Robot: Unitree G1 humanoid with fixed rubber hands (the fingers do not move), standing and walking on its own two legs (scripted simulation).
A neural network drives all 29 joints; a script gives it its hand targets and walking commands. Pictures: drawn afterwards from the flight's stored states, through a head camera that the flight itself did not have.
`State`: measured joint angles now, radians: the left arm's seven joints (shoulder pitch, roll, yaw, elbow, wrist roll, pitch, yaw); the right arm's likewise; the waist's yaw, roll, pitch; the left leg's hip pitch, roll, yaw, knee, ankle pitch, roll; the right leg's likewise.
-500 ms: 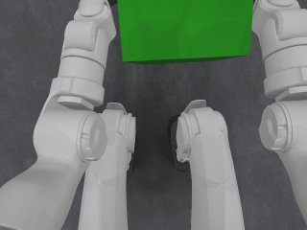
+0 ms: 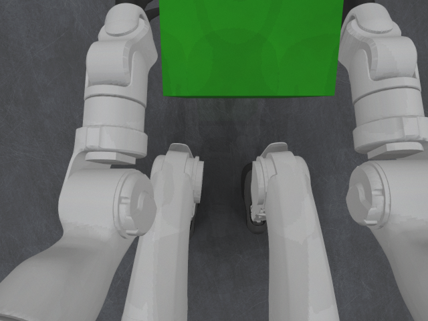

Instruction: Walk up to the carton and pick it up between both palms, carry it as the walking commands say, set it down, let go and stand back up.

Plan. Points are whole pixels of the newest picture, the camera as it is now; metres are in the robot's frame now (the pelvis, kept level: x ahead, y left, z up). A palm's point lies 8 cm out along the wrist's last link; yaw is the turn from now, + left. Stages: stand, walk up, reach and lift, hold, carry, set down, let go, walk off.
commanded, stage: reach and lift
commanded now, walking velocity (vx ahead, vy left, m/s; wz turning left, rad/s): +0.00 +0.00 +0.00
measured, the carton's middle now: (241, 33) +0.53 -0.02 -0.16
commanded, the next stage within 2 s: none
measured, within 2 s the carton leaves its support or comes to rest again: neither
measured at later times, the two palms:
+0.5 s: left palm (110, 14) +0.50 +0.14 -0.02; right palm (383, 7) +0.52 -0.16 -0.03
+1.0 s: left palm (67, 14) +0.47 +0.15 +0.05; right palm (424, 1) +0.49 -0.15 +0.04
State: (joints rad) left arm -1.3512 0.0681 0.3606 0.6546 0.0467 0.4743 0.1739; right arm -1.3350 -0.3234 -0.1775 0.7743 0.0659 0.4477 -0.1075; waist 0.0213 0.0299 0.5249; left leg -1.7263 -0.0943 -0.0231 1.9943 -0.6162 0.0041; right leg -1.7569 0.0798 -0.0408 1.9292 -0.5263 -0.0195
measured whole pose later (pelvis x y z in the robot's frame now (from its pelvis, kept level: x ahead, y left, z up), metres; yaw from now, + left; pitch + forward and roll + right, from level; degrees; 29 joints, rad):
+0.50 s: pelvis -0.02 +0.00 +0.04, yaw +0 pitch +16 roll -2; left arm -1.29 0.05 0.36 0.63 0.06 0.51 0.17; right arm -1.30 -0.29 -0.22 0.78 0.05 0.48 -0.10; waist 0.02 0.03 0.52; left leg -1.56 -0.10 -0.05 1.83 -0.54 0.00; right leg -1.58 0.08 -0.04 1.76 -0.46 -0.01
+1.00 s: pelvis -0.01 +0.00 +0.10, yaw +1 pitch +10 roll -3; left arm -1.12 -0.01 0.36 0.56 0.07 0.50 0.17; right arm -1.13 -0.24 -0.22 0.71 0.04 0.47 -0.09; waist 0.02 0.04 0.52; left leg -1.28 -0.10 -0.07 1.66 -0.54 0.00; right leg -1.29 0.08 -0.04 1.57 -0.46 -0.01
